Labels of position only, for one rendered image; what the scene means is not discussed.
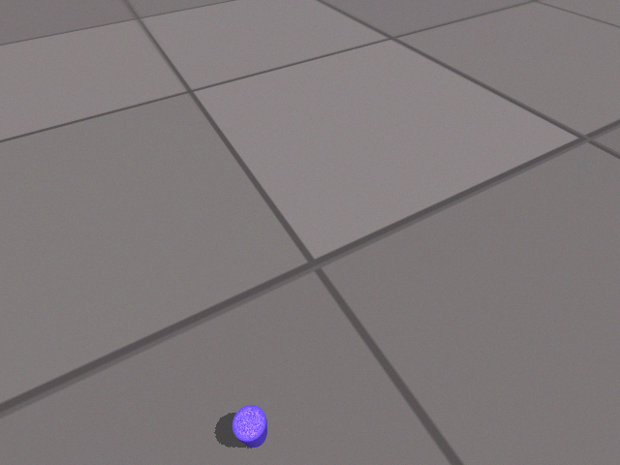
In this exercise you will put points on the cup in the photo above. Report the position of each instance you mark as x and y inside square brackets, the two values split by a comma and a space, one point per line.
[249, 426]

